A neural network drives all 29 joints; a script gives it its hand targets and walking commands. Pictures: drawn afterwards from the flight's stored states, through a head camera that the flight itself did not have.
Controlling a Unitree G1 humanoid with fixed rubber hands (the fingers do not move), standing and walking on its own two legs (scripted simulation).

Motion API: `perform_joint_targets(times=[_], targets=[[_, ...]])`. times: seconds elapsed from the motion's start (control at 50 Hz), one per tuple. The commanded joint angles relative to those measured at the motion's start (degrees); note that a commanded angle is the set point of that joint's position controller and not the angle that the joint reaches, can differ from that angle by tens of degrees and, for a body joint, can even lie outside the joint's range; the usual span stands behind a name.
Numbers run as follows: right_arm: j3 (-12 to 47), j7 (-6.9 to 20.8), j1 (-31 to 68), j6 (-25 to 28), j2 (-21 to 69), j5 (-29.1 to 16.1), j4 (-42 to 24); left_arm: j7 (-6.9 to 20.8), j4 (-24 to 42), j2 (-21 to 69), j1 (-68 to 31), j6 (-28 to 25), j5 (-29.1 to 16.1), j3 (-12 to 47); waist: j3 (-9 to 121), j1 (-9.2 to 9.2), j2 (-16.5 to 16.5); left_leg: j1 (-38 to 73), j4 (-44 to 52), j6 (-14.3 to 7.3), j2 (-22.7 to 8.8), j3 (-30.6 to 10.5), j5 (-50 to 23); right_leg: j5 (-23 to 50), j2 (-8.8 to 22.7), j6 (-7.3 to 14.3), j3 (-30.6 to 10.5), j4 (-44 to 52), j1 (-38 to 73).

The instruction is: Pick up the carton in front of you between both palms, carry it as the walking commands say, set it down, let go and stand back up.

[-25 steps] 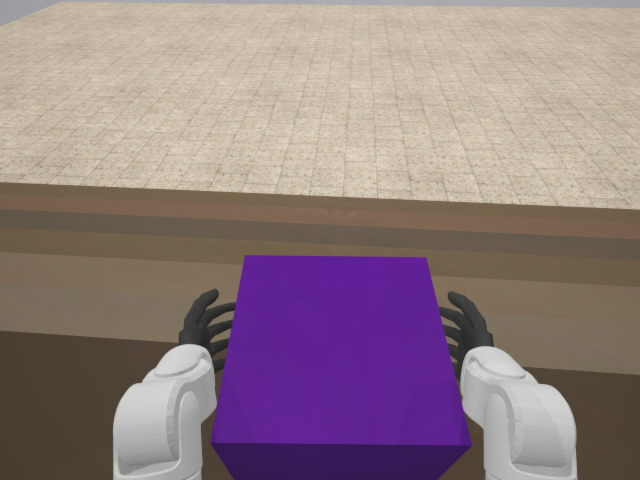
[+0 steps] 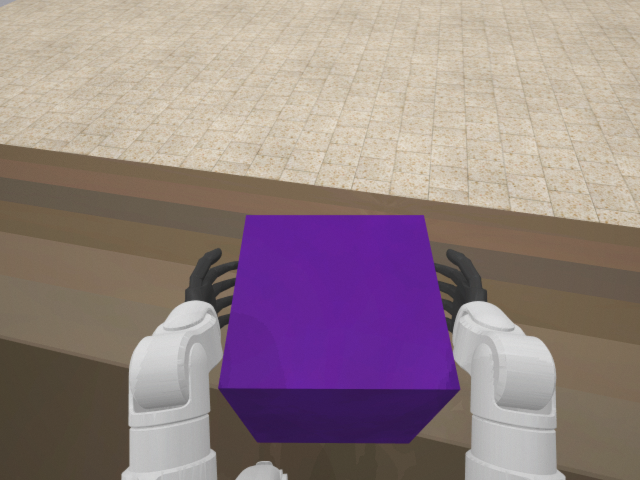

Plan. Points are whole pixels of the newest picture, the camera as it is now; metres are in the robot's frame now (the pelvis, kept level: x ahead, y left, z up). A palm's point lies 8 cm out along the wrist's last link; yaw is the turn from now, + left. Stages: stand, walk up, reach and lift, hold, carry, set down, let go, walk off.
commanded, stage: carry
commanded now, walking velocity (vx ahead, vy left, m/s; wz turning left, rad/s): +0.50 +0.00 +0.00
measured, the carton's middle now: (333, 338) +0.30 +0.01 +0.02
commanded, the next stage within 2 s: none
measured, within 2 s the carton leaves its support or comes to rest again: neither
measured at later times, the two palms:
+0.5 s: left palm (260, 133) +0.68 +0.16 +0.08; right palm (428, 141) +0.65 -0.14 +0.09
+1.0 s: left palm (299, 120) +0.98 +0.12 -0.07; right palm (413, 120) +0.99 -0.18 -0.07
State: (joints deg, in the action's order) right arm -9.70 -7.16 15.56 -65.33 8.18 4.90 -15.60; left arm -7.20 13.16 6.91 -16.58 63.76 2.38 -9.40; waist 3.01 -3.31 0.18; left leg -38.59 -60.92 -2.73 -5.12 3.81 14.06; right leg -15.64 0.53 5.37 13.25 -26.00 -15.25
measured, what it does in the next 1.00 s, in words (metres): goes down: left foot, then right foot 0.11 m lower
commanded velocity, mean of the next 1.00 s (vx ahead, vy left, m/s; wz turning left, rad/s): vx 0.50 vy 0.00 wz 0.00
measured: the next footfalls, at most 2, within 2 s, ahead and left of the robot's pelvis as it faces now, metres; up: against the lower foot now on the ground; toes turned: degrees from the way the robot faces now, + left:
left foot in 0.22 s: +0.34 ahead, +0.09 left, +0.00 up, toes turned +5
right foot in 0.76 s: +0.67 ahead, -0.07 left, -0.11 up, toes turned -5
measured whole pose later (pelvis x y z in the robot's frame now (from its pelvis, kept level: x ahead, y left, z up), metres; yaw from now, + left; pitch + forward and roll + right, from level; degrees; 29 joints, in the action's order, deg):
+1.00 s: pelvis +0.65 -0.05 -0.14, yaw -1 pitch +4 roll +1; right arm -14.6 -8.3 25.1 -62.9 7.8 5.1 -2.3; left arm -9.3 -1.4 4.7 -26.0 60.7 -0.2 -12.8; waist -0.6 -4.5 0.0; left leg -38.4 -70.9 -1.3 -2.3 -1.8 21.9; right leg -25.4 -4.6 9.0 7.7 -43.4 -22.4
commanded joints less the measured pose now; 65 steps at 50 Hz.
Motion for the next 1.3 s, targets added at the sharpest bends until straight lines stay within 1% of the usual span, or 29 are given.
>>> perform_joint_targets(times=[0.0, 0.12, 0.18, 0.2, 0.22, 0.24, 0.3, 0.32, 0.42, 0.5, 0.58, 0.64, 0.68, 0.7, 0.74, 0.76, 0.78, 0.8, 0.84, 0.86, 0.9, 1.02, 1.08, 1.14, 1.18, 1.22, 1.24, 1.26, 1.28], targets=[[37.67, 4.57, 32.83, 2.16, 39.68, -14.07, 1.14, 7.17, 1.22, 42.63, -34.33, -0.67, -18.40, 40.64, 13.68, 0.81, -5.54, -3.89, 9.78, 0.07, 0.00, 1.85, -4.61, 14.79, 13.95, 6.20, -13.15, 8.63, 14.24], [34.47, 2.89, 42.13, 1.39, 36.98, -16.25, 3.92, 3.85, -3.66, 39.00, -39.89, -0.12, -16.04, 34.67, 11.22, -0.41, -7.28, 1.02, 24.27, -2.33, 3.63, 6.39, -10.10, 28.81, 12.14, 4.19, -9.14, 3.00, 17.99], [32.25, 2.64, 44.63, 0.76, 36.75, -16.64, 6.58, 2.95, -5.27, 39.30, -43.02, 0.56, -15.56, 33.01, 16.21, 3.44, -7.32, 18.62, 32.31, -3.66, 8.77, 10.29, -9.55, 42.42, 9.50, -0.01, -3.66, -10.13, 17.69], [31.54, 2.68, 43.82, 0.62, 36.61, -16.51, 7.84, 2.80, -5.51, 39.80, -44.22, 0.86, -15.54, 33.12, 21.16, 5.77, -4.14, 31.21, 30.92, -4.12, 6.53, 6.65, -8.24, 34.70, 7.57, -1.52, -2.71, -20.38, 11.44], [30.68, 2.66, 43.42, 0.35, 35.88, -16.46, 8.13, 2.66, -5.45, 40.24, -45.25, 1.34, -15.87, 33.08, 26.66, 7.46, 4.40, 42.61, 30.56, -6.57, -6.31, -13.60, -4.87, 18.73, 4.37, -3.50, -3.02, -34.28, 0.48], [30.42, 2.48, 45.11, 0.32, 35.28, -16.54, 8.54, 2.57, -5.15, 41.10, -44.88, 1.62, -15.35, 32.83, 30.20, 7.62, 21.72, 55.06, 37.69, -14.25, -14.93, -36.78, -5.76, -12.68, -5.94, -4.33, -8.10, -48.50, -18.32], [34.17, 4.21, 50.68, 0.78, 44.51, -21.04, 5.52, 2.67, -4.55, 46.54, -48.84, 1.15, -14.80, 32.18, 25.66, 7.94, 4.40, 50.78, 34.62, -12.48, -12.54, -25.12, -25.61, -10.16, 0.22, -1.93, -16.30, -51.82, -26.61], [35.82, 4.94, 53.01, 1.20, 47.31, -22.30, 3.90, 2.99, -4.34, 48.41, -48.71, 0.83, -14.55, 32.34, 25.06, 7.24, 2.66, 48.18, 34.37, -11.68, -11.35, -21.05, -26.29, -8.04, 1.61, -2.00, -16.31, -47.10, -26.46], [39.70, 6.71, 51.82, 2.47, 50.91, -24.19, -0.18, 4.08, -0.96, 50.29, -44.09, -0.62, -12.68, 35.07, 25.71, 7.15, 4.23, 47.31, 34.77, -11.95, -9.93, -14.28, -29.74, -8.39, 1.44, -3.63, -13.21, -29.42, -24.53], [40.90, 6.65, 47.43, 2.34, 47.22, -23.57, -0.56, 4.17, 1.02, 46.69, -41.17, -0.85, -12.13, 36.38, 26.83, 7.61, 7.39, 48.58, 29.99, -10.92, -8.95, -8.95, -40.81, 6.48, 1.40, -2.71, -10.85, -29.58, -26.02], [39.36, 5.95, 44.53, 1.78, 43.30, -21.67, 3.59, 4.53, -0.20, 42.44, -40.54, 0.01, -12.10, 35.87, 19.07, 10.59, 3.46, 54.59, 25.55, -9.61, -5.19, -9.58, -29.85, 20.31, 2.25, -2.49, -12.21, -16.01, -38.38], [37.77, 5.22, 43.30, 1.42, 42.08, -20.52, 7.72, 4.34, -3.44, 39.33, -38.54, 0.99, -10.85, 32.85, 13.94, 10.43, 1.74, 37.22, 25.65, -6.67, -1.52, -4.51, -14.75, 38.25, 0.21, -2.32, -8.92, 1.02, -17.91], [36.63, 4.86, 43.37, 1.24, 41.87, -19.86, 9.72, 4.03, -5.31, 37.96, -39.05, 1.52, -10.14, 30.77, 11.15, 8.20, 5.54, 30.84, 22.87, -5.02, -1.86, -3.90, -11.96, 40.77, 1.52, -1.28, -9.49, 0.27, -10.05], [36.12, 4.74, 44.00, 1.11, 41.74, -19.66, 10.63, 3.83, -6.70, 37.12, -37.43, 1.68, -9.47, 29.38, 14.80, 2.88, 7.65, 27.65, 16.12, -3.80, -3.04, -2.51, -19.68, 41.09, 0.92, -0.86, -6.74, -8.28, -0.42], [34.78, 4.25, 43.92, 0.71, 41.91, -18.27, 11.82, 3.58, -8.98, 35.71, -36.71, 1.75, -9.04, 27.51, 19.03, -6.22, -0.20, 24.73, -7.47, -0.65, -0.66, 3.15, -31.56, 30.32, -1.34, -0.53, -1.90, -5.06, 14.31], [33.09, 3.66, 46.56, 0.40, 41.74, -16.98, 11.64, 3.56, -10.42, 35.84, -37.56, 1.64, -9.05, 26.49, 16.29, -8.74, -9.67, 16.26, -27.70, 1.71, 5.82, 4.02, -4.25, 27.01, 2.04, -0.56, -7.44, -0.15, 18.62], [30.60, 3.03, 46.97, -0.24, 40.40, -15.54, 13.05, 3.31, -12.64, 35.11, -38.71, 1.63, -9.82, 26.34, 14.59, -1.87, -21.28, -0.77, -39.22, 2.20, 10.64, -1.64, 24.49, 61.24, 10.25, 2.43, -19.68, -13.21, 28.78], [28.52, 2.02, 44.30, -0.52, 38.09, -13.77, 14.13, 3.25, -12.41, 36.85, -39.65, 1.65, -12.25, 28.18, 18.28, 0.37, -17.54, -5.69, -39.52, 1.96, 8.91, -6.08, 22.90, 57.06, 14.55, 4.80, -29.85, -12.45, 30.37], [27.08, 0.66, 44.14, -0.11, 39.85, -11.75, 13.00, 4.02, -8.17, 43.52, -48.31, 0.77, -18.08, 32.40, 22.49, 0.58, -7.13, -10.89, -35.56, 1.80, 5.63, -7.01, 17.62, 16.34, 19.36, 11.95, -45.47, -1.81, 25.26], [27.11, 0.73, 46.30, 0.55, 42.03, -11.50, 12.14, 4.78, -6.76, 47.68, -52.29, -0.03, -20.34, 34.26, 20.94, 0.50, -2.95, -8.70, -30.44, 1.40, 3.36, -8.06, 14.99, 11.14, 18.68, 10.92, -46.16, -2.02, 20.01], [29.05, 1.51, 47.74, 2.75, 46.16, -12.33, 10.67, 6.18, -4.15, 53.11, -56.79, -1.85, -23.83, 37.55, 18.05, 1.87, 1.83, -4.39, -19.37, 0.85, 1.39, -9.50, 8.35, 11.11, 16.40, 7.64, -39.55, -3.26, 9.80], [36.07, 3.78, 41.63, 7.85, 50.85, -14.04, 9.02, 7.24, -7.40, 54.98, -43.46, -6.19, -20.41, 38.82, 23.60, -1.64, -5.94, -7.62, -1.80, 0.05, 3.08, -1.46, -4.96, 44.03, 11.14, 5.40, -25.29, -10.92, 21.76], [38.03, 4.73, 38.93, 9.60, 50.10, -13.92, 8.14, 7.56, -7.55, 53.67, -37.64, -7.82, -18.07, 39.44, 21.83, -4.48, -3.67, -15.07, 11.99, -0.01, 5.05, 1.07, -19.63, 39.38, 4.16, 2.34, -21.84, -17.19, 30.18], [38.18, 5.00, 37.18, 10.38, 47.31, -13.44, 6.53, 7.52, -6.28, 51.42, -36.74, -9.00, -18.27, 40.62, 16.47, -4.89, -1.96, 5.98, 32.75, 0.15, 9.10, 6.31, -34.99, 26.33, -0.17, 2.29, -15.70, -18.67, 14.13], [37.93, 4.54, 37.21, 10.26, 44.24, -12.94, 4.59, 7.14, -5.32, 49.66, -36.91, -9.26, -18.84, 41.65, 17.13, -1.92, -7.37, 18.78, 30.93, -2.00, 8.47, 5.19, -40.81, 24.84, 1.49, 1.07, -14.42, -23.27, 7.38], [36.38, 3.81, 34.75, 9.38, 40.33, -12.25, 4.29, 6.55, -5.06, 47.19, -37.20, -8.72, -18.58, 41.11, 22.46, 10.75, -5.74, 37.65, 27.80, -4.09, 8.79, 5.49, -33.45, 41.34, 3.99, -2.10, -10.73, -41.98, -0.80], [35.07, 3.44, 33.04, 8.81, 38.71, -11.32, 5.07, 6.10, -4.58, 45.37, -38.62, -7.96, -17.71, 40.27, 19.55, 16.39, 4.68, 42.18, 34.36, -6.61, 6.37, 2.47, -29.95, 28.36, -1.02, -4.51, -6.14, -61.67, -7.28], [34.08, 3.24, 31.43, 7.73, 36.81, -11.46, 6.73, 5.16, -5.37, 43.40, -38.38, -7.16, -16.35, 38.18, 17.45, 13.36, 12.57, 51.60, 24.52, -8.31, -1.66, -7.64, -45.36, -21.69, -7.06, -4.15, -8.04, -73.55, -24.57], [35.26, 2.87, 32.59, 7.00, 35.22, -13.29, 8.06, 4.10, -6.76, 40.02, -34.30, -5.86, -14.14, 35.21, 22.25, 6.93, 10.26, 55.66, 23.43, -14.33, -9.79, -24.74, -43.25, -20.15, -5.56, -4.15, -15.76, -71.02, -30.02]])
